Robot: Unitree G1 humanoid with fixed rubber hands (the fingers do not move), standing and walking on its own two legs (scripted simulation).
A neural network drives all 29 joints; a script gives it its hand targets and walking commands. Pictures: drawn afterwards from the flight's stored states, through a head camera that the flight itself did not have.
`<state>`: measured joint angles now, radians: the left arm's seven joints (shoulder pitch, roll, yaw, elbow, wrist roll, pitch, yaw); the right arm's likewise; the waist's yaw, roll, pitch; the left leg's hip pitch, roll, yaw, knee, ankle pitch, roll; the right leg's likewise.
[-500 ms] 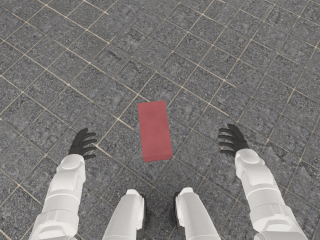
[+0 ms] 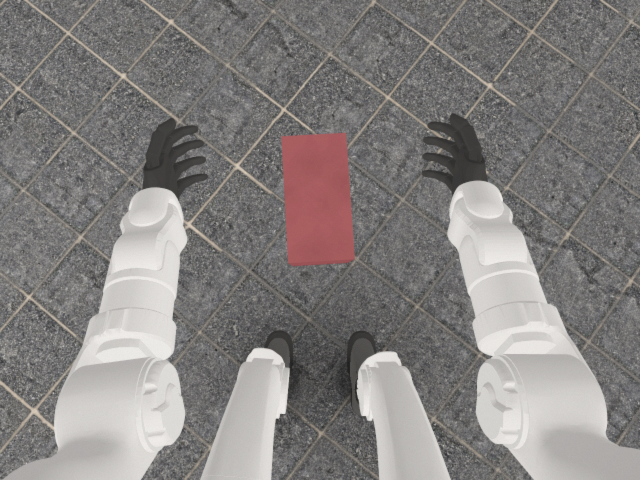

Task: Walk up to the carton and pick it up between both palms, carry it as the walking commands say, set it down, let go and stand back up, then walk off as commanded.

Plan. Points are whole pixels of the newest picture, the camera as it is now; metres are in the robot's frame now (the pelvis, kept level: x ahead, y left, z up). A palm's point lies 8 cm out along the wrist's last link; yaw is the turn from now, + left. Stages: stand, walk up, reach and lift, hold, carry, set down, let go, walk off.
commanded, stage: reach and lift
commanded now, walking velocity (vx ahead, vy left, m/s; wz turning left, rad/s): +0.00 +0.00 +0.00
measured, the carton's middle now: (317, 205) +0.51 +0.02 -0.58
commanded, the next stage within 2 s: none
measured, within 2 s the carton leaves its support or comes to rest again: neither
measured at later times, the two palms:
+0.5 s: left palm (201, 171) +0.48 +0.19 -0.19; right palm (427, 160) +0.51 -0.13 -0.19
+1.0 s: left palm (228, 188) +0.49 +0.18 -0.33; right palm (403, 180) +0.51 -0.12 -0.33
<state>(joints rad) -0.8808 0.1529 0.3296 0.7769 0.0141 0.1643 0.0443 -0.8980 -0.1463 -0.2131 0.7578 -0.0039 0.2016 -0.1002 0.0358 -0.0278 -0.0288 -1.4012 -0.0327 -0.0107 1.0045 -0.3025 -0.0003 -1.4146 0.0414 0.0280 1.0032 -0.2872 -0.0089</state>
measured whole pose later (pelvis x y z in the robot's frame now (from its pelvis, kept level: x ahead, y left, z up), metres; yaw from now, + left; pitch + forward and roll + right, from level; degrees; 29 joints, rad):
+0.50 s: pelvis -0.03 +0.00 -0.02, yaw +0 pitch +31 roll +1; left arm -1.24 0.19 0.31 0.61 -0.04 0.21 0.10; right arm -1.31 -0.21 -0.24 0.66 -0.01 0.23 -0.15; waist 0.03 -0.02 0.53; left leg -1.35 -0.04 0.00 1.15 -0.34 0.01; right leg -1.37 0.04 0.04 1.16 -0.33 0.00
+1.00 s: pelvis -0.07 +0.01 -0.19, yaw +0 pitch +30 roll +0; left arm -1.52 0.30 0.16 0.90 -0.20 0.25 0.22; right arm -1.57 -0.33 -0.12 0.95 0.16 0.26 -0.20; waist 0.05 -0.01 0.53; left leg -1.85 -0.04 0.00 1.82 -0.49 0.01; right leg -1.86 0.05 0.00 1.80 -0.47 0.00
